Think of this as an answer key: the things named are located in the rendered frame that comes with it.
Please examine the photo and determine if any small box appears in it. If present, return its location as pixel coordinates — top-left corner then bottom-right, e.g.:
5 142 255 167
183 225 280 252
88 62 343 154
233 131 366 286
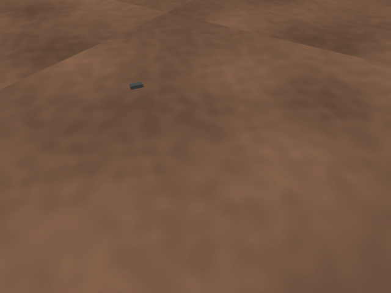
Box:
130 82 142 90

